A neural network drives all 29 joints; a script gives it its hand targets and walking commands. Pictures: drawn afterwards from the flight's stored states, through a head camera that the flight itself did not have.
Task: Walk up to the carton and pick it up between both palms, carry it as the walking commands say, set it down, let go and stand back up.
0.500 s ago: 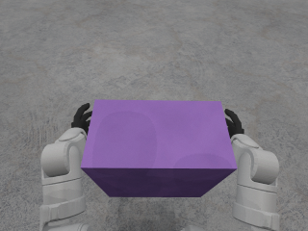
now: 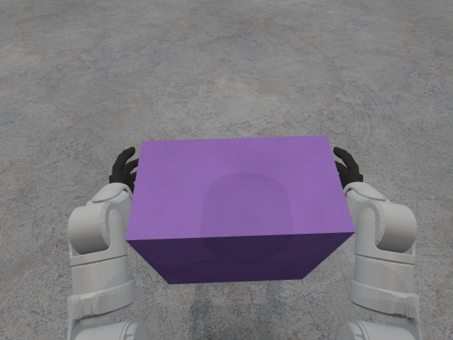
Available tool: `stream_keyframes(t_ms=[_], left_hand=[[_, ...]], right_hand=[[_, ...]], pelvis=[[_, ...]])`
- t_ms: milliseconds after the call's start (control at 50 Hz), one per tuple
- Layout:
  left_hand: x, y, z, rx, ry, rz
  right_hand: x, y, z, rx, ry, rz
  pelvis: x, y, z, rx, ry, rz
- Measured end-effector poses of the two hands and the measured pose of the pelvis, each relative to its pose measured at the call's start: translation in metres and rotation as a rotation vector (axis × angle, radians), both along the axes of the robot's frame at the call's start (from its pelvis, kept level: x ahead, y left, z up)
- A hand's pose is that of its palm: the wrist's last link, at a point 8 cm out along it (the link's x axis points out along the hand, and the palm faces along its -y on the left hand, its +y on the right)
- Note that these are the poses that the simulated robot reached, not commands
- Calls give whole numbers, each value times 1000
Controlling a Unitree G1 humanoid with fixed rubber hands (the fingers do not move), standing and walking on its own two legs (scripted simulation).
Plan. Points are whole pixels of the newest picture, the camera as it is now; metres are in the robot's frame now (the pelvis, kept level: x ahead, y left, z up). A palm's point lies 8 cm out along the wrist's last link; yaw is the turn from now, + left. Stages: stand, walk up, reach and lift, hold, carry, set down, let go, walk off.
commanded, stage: carry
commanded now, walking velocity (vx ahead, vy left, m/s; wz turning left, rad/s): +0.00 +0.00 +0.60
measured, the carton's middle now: (235, 221) +0.31 -0.01 +0.05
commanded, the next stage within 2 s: none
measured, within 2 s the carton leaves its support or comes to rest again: neither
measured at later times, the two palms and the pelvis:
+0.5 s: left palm (25, 265) +0.23 +0.29 +0.10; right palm (263, 209) +0.31 -0.06 +0.09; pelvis -0.04 +0.03 -0.01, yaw +16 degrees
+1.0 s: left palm out of the picture +0.11 +0.34 +0.10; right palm (216, 233) +0.26 +0.02 +0.10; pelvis -0.09 +0.04 -0.01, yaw +23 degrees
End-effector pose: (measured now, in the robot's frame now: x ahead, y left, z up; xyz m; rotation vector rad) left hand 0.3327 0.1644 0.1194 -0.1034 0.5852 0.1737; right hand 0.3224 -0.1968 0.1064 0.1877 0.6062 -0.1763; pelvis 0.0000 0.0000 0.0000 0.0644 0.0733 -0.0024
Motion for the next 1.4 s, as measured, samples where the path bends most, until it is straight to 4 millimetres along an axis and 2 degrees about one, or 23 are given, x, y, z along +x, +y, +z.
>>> stream_keyframes(t_ms=[100,180,240,320,420,540,660,800,880,960,1060,1160,1400], left_hand=[[-14,56,-15,-24,1,82],[-35,97,-35,-44,50,143],[-54,117,-40,-58,64,190],[-75,132,-39,-70,42,235],[-93,134,-31,-60,22,260],[-115,122,-16,-23,5,294],[-148,114,-9,-6,38,361],[-169,135,6,-6,-3,412],[-184,156,-2,-23,-4,428],[-209,174,-18,-59,33,449],[-231,185,-18,-60,32,474],[-240,184,-11,-57,21,468],[-242,159,-14,-60,37,420]], right_hand=[[18,56,-2,-27,2,83],[18,100,-17,-47,50,145],[11,121,-25,-44,67,178],[1,137,-26,-37,47,210],[-9,141,-22,-39,25,244],[-17,132,-17,-23,6,293],[-28,132,-17,10,42,354],[-28,160,3,-1,0,407],[-35,183,3,-20,-2,426],[-53,205,-6,-42,40,446],[-68,219,-6,-41,39,468],[-81,216,-2,-39,28,464],[-100,183,-8,-30,46,419]], pelvis=[[-1,23,-14,-29,2,68],[-9,33,-15,-40,0,110],[-17,37,-11,-59,0,143],[-25,39,-8,-71,-1,190],[-35,36,-7,-75,0,240],[-46,22,-6,-68,5,301],[-54,13,2,-29,-21,342],[-67,18,4,-2,-22,379],[-74,32,-5,-34,-29,399],[-83,39,-6,-30,-35,409],[-96,42,-3,-48,-44,410],[-107,43,-1,-53,-48,410],[-117,35,2,-50,-52,407]])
